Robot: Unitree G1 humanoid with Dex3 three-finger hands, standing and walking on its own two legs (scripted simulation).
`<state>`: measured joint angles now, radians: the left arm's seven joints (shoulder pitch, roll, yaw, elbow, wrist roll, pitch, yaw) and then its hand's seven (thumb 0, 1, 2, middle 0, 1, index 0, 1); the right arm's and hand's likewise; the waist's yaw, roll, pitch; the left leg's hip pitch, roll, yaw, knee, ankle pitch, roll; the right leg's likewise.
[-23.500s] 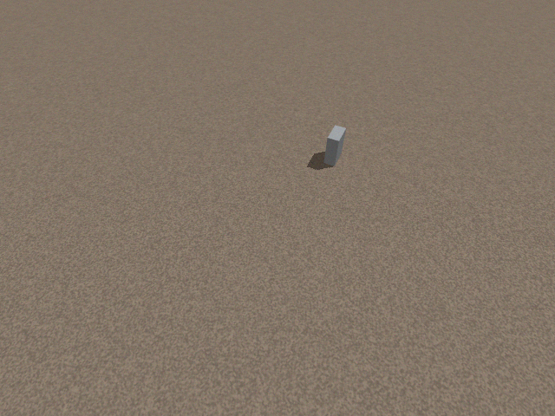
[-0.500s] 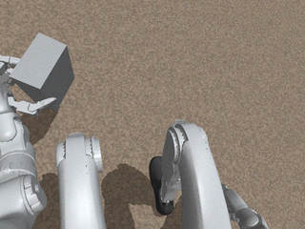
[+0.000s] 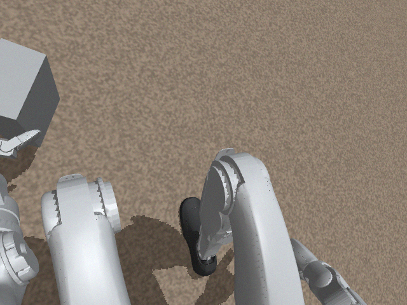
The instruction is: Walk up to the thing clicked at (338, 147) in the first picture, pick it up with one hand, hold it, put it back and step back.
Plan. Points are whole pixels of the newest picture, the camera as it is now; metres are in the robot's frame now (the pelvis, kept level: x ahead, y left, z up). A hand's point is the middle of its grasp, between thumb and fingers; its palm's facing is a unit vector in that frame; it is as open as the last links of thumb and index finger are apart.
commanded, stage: lower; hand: left
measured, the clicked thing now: (23, 101) +0.48 +0.24 -0.14
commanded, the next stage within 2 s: loosen in 1.08 s
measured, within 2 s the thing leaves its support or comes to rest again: rests again in 1.20 s
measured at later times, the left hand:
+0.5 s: hand out of the picture +0.44 +0.28 -0.15, palm faces +0.42 -0.91 +0.00, open 11.0 cm
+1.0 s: hand (0, 123) +0.44 +0.29 -0.18, palm faces +0.42 -0.91 +0.01, open 10.9 cm
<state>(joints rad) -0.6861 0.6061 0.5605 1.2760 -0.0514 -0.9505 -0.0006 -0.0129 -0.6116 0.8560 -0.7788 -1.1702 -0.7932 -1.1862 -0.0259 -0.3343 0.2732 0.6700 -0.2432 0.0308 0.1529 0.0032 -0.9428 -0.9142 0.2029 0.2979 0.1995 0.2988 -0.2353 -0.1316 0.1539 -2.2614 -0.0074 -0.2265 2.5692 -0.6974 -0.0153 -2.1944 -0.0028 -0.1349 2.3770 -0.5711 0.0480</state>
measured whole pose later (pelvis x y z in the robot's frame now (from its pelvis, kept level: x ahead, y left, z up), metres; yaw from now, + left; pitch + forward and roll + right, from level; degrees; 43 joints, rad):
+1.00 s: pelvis -0.01 +0.02 -0.01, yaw -4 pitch +14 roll -18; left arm -0.69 0.81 0.56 1.46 -0.04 -1.09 0.08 -0.01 -0.61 0.89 -0.78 -1.14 -0.80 -1.16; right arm -0.14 -0.37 0.47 0.59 -0.34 0.02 0.16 0.00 -0.93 -0.91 0.21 0.30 0.20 0.30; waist -0.27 -0.25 0.29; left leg -2.22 -0.01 -0.33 2.65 -0.71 0.01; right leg -2.10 0.03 -0.22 2.36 -0.55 0.07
